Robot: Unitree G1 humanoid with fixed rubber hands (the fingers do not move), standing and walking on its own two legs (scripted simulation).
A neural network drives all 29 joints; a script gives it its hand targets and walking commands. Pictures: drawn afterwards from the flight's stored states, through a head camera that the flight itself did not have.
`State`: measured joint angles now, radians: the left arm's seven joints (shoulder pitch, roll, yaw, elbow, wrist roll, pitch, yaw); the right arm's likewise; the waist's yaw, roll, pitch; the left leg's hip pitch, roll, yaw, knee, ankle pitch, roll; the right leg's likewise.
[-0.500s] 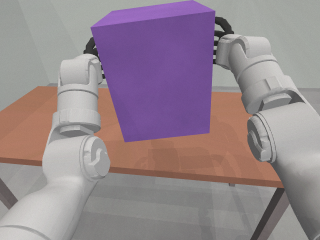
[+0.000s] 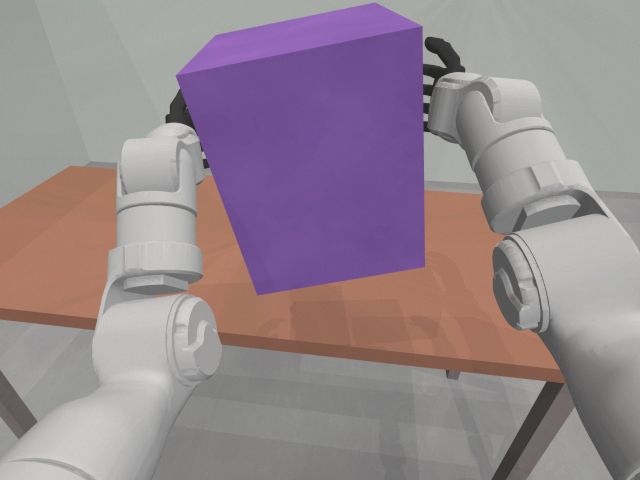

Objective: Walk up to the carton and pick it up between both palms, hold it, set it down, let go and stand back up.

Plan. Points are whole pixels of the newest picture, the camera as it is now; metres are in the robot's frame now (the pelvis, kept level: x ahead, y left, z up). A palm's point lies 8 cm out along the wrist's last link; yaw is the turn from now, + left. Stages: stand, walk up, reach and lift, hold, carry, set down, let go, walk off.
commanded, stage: hold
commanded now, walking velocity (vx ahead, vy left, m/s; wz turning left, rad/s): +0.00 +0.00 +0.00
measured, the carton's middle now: (316, 147) +0.39 +0.00 +0.30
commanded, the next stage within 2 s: none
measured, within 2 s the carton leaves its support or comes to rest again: neither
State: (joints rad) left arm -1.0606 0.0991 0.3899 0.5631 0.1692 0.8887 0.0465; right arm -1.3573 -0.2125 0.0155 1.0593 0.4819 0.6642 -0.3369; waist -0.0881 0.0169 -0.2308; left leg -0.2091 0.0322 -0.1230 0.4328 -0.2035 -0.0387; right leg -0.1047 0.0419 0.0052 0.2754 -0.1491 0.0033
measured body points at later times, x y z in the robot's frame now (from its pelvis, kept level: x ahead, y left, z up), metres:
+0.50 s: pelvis +0.00 +0.00 +0.00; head -0.09 +0.00 +0.44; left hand +0.39 +0.14 +0.32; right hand +0.39 -0.15 +0.35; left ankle +0.02 +0.14 -0.75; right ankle +0.00 -0.13 -0.75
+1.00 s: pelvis +0.00 +0.00 +0.00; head -0.10 +0.01 +0.44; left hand +0.39 +0.14 +0.32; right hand +0.38 -0.15 +0.36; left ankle +0.02 +0.14 -0.75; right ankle +0.00 -0.13 -0.75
